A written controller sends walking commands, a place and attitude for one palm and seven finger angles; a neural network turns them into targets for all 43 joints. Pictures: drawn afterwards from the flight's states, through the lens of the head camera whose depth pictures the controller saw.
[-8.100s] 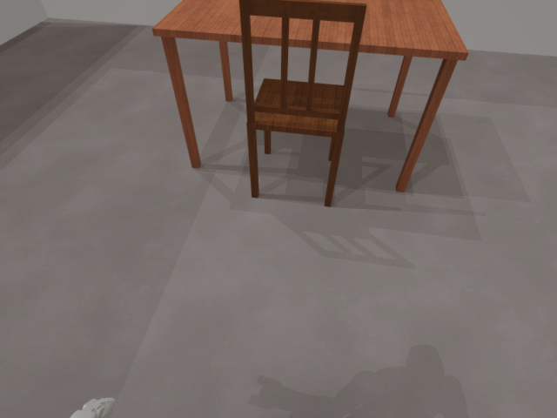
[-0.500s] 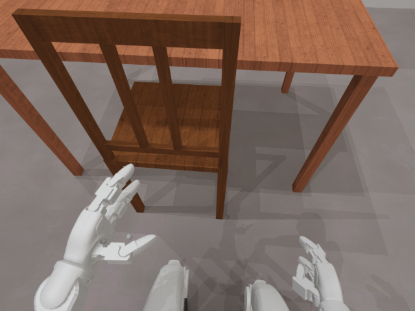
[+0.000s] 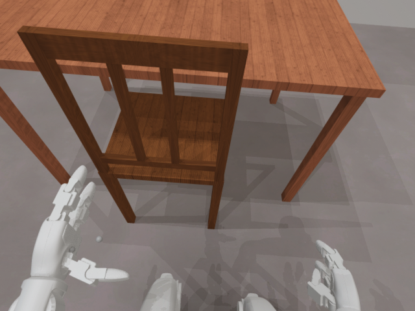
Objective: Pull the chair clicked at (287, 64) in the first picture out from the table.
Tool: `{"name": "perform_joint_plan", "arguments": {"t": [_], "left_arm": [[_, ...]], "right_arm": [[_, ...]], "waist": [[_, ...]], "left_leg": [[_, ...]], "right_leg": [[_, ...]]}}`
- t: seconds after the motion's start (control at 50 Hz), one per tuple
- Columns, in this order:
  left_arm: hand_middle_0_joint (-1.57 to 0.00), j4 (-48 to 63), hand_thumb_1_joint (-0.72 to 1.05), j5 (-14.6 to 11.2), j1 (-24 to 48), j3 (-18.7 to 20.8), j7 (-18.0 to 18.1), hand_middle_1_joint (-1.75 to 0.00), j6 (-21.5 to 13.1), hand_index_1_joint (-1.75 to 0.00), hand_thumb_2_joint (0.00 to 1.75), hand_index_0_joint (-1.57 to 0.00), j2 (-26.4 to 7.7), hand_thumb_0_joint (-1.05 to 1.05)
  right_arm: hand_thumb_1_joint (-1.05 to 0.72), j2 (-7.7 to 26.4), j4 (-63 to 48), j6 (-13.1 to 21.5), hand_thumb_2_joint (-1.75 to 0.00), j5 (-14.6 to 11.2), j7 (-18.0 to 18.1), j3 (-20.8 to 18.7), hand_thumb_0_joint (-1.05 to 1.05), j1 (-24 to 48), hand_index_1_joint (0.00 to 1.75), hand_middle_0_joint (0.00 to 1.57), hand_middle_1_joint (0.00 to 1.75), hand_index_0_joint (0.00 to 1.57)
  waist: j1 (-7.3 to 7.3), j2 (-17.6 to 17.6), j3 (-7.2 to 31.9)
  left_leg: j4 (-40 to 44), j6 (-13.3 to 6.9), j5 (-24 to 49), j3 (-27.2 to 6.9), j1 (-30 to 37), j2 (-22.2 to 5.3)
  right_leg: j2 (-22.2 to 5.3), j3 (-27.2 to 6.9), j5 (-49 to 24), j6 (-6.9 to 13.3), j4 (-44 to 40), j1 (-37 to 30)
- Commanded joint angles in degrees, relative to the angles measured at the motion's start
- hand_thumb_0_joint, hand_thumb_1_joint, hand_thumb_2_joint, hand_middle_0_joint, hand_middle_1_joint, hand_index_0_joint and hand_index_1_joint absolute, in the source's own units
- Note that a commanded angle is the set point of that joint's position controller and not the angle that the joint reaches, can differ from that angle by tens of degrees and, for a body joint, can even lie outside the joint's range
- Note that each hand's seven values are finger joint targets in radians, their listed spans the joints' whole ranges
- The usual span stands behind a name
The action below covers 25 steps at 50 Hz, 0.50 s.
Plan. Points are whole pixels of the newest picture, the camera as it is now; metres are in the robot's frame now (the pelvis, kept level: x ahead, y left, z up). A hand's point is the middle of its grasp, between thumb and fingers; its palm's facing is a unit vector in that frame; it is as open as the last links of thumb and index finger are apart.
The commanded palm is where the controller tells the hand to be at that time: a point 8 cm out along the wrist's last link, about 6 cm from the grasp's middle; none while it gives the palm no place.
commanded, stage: raise the hand toward the chair's back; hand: left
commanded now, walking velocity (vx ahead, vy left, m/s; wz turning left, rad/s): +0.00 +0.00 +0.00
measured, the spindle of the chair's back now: (130, 120) +0.53 +0.22 +0.01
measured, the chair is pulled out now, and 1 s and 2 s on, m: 0.00 0.00 0.00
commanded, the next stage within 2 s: aim the fingers beside a spindle in 0.86 s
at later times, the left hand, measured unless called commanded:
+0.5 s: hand (99, 222) +0.26 +0.20 +0.05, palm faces -0.05 -1.00 -0.06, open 16.9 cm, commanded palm +0.23 +0.26 +0.06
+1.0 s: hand (98, 224) +0.25 +0.20 +0.06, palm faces +0.01 -1.00 -0.07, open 16.9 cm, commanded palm +0.24 +0.25 +0.06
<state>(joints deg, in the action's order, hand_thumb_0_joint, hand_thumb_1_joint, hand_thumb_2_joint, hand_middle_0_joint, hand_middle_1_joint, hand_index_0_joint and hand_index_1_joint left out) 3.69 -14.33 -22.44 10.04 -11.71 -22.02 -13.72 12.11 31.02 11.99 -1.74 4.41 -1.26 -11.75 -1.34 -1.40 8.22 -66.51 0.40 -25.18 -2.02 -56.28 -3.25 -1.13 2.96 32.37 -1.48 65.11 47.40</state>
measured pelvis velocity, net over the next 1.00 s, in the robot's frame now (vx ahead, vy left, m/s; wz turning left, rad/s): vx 0.01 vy -0.01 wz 0.01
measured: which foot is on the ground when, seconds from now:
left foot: down 0.00-1.00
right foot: down 0.00-1.00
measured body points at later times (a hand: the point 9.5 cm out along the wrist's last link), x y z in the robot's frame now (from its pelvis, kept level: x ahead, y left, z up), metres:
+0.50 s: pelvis +0.01 +0.00 +0.01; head +0.08 +0.01 +0.46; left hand +0.26 +0.26 +0.06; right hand +0.18 -0.25 -0.07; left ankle +0.07 +0.12 -0.65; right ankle +0.00 -0.14 -0.65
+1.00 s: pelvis +0.01 -0.01 +0.01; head +0.07 +0.00 +0.45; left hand +0.24 +0.25 +0.07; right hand +0.18 -0.25 -0.07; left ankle +0.07 +0.12 -0.65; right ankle +0.00 -0.14 -0.65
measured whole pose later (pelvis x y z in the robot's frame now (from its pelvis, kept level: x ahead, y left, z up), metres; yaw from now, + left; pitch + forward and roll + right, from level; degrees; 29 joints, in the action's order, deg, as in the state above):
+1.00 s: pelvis +0.01 -0.01 +0.01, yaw +0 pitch +14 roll -3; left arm -5.2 -16.4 -16.7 13.8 -17.2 -22.8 -14.7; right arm 13.1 32.1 10.7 -1.7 3.7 0.1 -12.9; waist -1.6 -2.5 8.3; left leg -63.9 1.2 -24.9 -2.5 -53.6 -3.4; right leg -0.8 3.4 32.3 -0.8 62.8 44.9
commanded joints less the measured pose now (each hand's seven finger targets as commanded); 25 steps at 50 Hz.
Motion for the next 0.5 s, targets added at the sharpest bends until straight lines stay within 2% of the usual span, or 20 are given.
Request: {"name": "perform_joint_plan", "arguments": {"t": [0.0, 0.04, 0.06, 0.08, 0.1, 0.14, 0.18, 0.2, 0.22, 0.26, 0.28, 0.3, 0.34, 0.4, 0.44, 0.48], "left_arm": [[-0.06, 5.7, -0.5, 0.7, 2.9, 1.1, -0.4, -0.08, -2.8, -0.08, 0.3, -0.06, -3.9, 0.0], [-0.06, 4.0, -0.5, 0.9, 3.8, 0.3, -3.0, -0.08, -1.1, -0.08, 0.3, -0.06, -4.8, 0.0], [-0.06, 4.1, -0.5, 0.8, 4.8, 0.8, -4.0, -0.08, -0.5, -0.08, 0.3, -0.06, -5.8, 0.0], [-0.06, 4.1, -0.5, 0.4, 5.4, 1.8, -4.8, -0.08, 0.1, -0.08, 0.3, -0.06, -6.9, 0.0], [-0.06, 5.9, -0.5, -0.3, 6.4, 2.8, -5.4, -0.08, 0.2, -0.08, 0.3, -0.06, -7.7, 0.0], [-0.06, 10.1, -0.5, -1.6, 7.7, 6.3, -5.5, -0.08, -0.5, -0.08, 0.3, -0.06, -10.0, 0.0], [-0.06, 12.1, -0.5, -2.3, 8.1, 9.9, -4.1, -0.08, -1.8, -0.08, 0.3, -0.06, -12.3, 0.0], [-0.06, 12.5, -0.5, -2.6, 8.2, 9.2, -3.7, -0.08, -2.5, -0.08, 0.3, -0.06, -10.8, 0.0], [-0.06, 11.6, -0.5, -2.6, 8.3, 8.8, -3.2, -0.08, -3.1, -0.08, 0.3, -0.06, -9.9, 0.0], [-0.06, 8.1, -0.5, -2.5, 9.3, 8.0, -3.0, -0.08, -3.6, -0.08, 0.3, -0.06, -8.7, 0.0], [-0.06, 5.7, -0.5, -1.8, 8.9, 8.0, -3.1, -0.08, -3.3, -0.08, 0.3, -0.06, -9.1, 0.0], [-0.06, 4.2, -0.5, -1.8, 9.1, 6.6, -3.8, -0.08, -2.9, -0.08, 0.3, -0.06, -7.9, 0.0], [-0.06, 2.3, -0.5, -1.5, 9.4, 5.7, -5.5, -0.08, -1.4, -0.08, 0.3, -0.06, -8.3, 0.0], [-0.06, 2.3, -0.5, -2.2, 7.3, 5.8, -7.7, -0.08, 0.8, -0.08, 0.3, -0.06, -8.7, 0.0], [-0.06, 4.8, -0.5, -2.8, 7.5, 7.4, -7.6, -0.08, 1.0, -0.08, 0.3, -0.06, -10.1, 0.0], [-0.06, 5.4, -0.5, -3.3, 6.9, 10.1, -6.2, -0.08, 0.3, -0.08, 0.3, -0.06, -11.6, 0.0]], "right_arm": [[-0.9, 8.1, -7.5, 1.7, -0.9, 0.4, -0.5, -2.4, 0.0, 1.1, 0.3, 0.2, 0.3, 0.2], [-0.9, 8.9, -8.3, 1.3, -0.9, 0.1, -0.4, -2.2, 0.0, 0.8, 0.3, 0.2, 0.3, 0.2], [-0.9, 9.2, -8.8, 1.1, -0.9, -0.1, -0.2, -2.2, 0.0, 0.7, 0.3, 0.2, 0.3, 0.2], [-0.9, 9.3, -8.9, 1.1, -0.9, -0.1, -0.1, -2.0, 0.0, 0.8, 0.3, 0.2, 0.3, 0.2], [-0.9, 9.4, -9.2, 1.2, -0.9, -0.1, 0.0, -2.0, 0.0, 0.5, 0.3, 0.2, 0.3, 0.2], [-0.9, 9.2, -9.4, 1.5, -0.9, 0.1, 0.3, -2.0, 0.0, 0.7, 0.3, 0.2, 0.3, 0.2], [-0.9, 8.6, -8.7, 1.7, -0.9, 0.5, 0.4, -1.9, 0.0, 0.9, 0.3, 0.2, 0.3, 0.2], [-0.9, 8.2, -8.7, 1.8, -0.9, 0.5, 0.4, -1.7, 0.0, 0.8, 0.3, 0.2, 0.3, 0.2], [-0.9, 7.9, -8.1, 1.8, -0.9, 0.5, 0.3, -1.7, 0.0, 1.0, 0.3, 0.2, 0.3, 0.2], [-0.9, 8.1, -7.1, 1.8, -0.9, 0.6, 0.1, -1.6, 0.0, 0.9, 0.3, 0.2, 0.3, 0.2], [-0.9, 8.4, -6.8, 1.7, -0.9, 0.4, 0.0, -1.8, 0.0, 0.8, 0.3, 0.2, 0.3, 0.2], [-0.9, 8.6, -6.8, 1.7, -0.9, 0.4, -0.1, -1.7, 0.0, 0.7, 0.3, 0.2, 0.3, 0.2], [-0.9, 9.4, -6.9, 1.5, -0.9, 0.1, -0.1, -1.8, 0.0, 0.2, 0.3, 0.2, 0.3, 0.2], [-0.9, 9.9, -8.0, 1.5, -0.9, -0.2, 0.0, -2.2, 0.0, 0.2, 0.3, 0.2, 0.3, 0.2], [-0.9, 9.8, -8.4, 1.6, -0.9, -0.1, 0.1, -2.3, 0.0, 0.4, 0.3, 0.2, 0.3, 0.2], [-0.9, 9.3, -7.8, 1.7, -0.9, 0.1, 0.2, -2.5, 0.0, 0.7, 0.3, 0.2, 0.3, 0.2]], "waist": [[-1.26, -2.1, 7.5], [-1.27, -2.2, 7.4], [-1.23, -1.5, 8.0], [-0.98, -2.6, 8.5], [-0.9, -2.0, 10.6], [0.19, -3.3, 14.8], [1.09, -4.5, 16.5], [0.79, -4.3, 16.4], [0.57, -5.0, 14.9], [-0.39, -3.9, 12.1], [-0.52, -3.5, 11.0], [-1.01, -3.9, 10.0], [-1.26, -3.5, 10.1], [-0.42, -3.1, 12.8], [0.12, -2.6, 14.7], [0.75, -1.6, 14.6]], "left_leg": [[10.8, -1.3, 5.6, -0.9, 16.5, 1.8], [11.3, -1.4, 4.3, -0.7, 16.1, 1.9], [11.5, -1.5, 3.7, -0.7, 16.3, 1.9], [11.3, -1.6, 4.3, -0.5, 16.5, 2.0], [11.3, -1.7, 5.5, -0.4, 17.8, 2.1], [11.2, -1.7, 9.7, -0.5, 20.8, 2.0], [11.0, -1.5, 12.2, -0.6, 22.0, 1.9], [11.1, -1.5, 13.2, -0.7, 22.6, 1.9], [11.1, -1.3, 13.3, -0.8, 22.7, 1.7], [10.8, -1.2, 11.4, -0.9, 20.6, 1.8], [10.8, -1.3, 10.4, -0.8, 19.8, 1.7], [11.0, -1.2, 9.6, -0.7, 19.4, 1.8], [11.5, -1.3, 8.9, -0.5, 19.4, 1.8], [12.1, -1.6, 10.7, 0.0, 20.4, 2.1], [12.3, -1.7, 12.8, 0.2, 21.4, 2.2], [12.2, -1.7, 14.1, 0.0, 21.5, 2.1]], "right_leg": [[2.5, 2.9, -8.3, 2.3, -10.1, 2.7], [2.5, 2.5, -7.7, 2.4, -10.8, 2.0], [2.5, 2.4, -7.4, 2.3, -11.2, 1.6], [2.6, 2.0, -7.8, 2.4, -11.6, 0.7], [2.5, 2.0, -8.7, 2.4, -11.9, -0.4], [2.4, 2.1, -11.8, 2.5, -11.4, -2.5], [2.6, 2.2, -13.3, 2.6, -10.9, -3.5], [2.5, 2.4, -13.9, 2.6, -10.8, -3.3], [2.6, 2.6, -13.7, 2.6, -10.7, -2.4], [2.5, 2.7, -12.5, 2.4, -11.0, -0.9], [2.7, 2.6, -11.6, 2.4, -11.1, -0.4], [2.6, 2.6, -11.4, 2.4, -11.3, 0.0], [2.5, 2.4, -11.2, 2.3, -11.9, -0.4], [2.3, 2.0, -13.3, 2.2, -12.9, -3.5], [2.2, 1.9, -15.4, 2.1, -13.0, -5.2], [2.5, 2.1, -16.3, 2.2, -12.8, -5.8]]}}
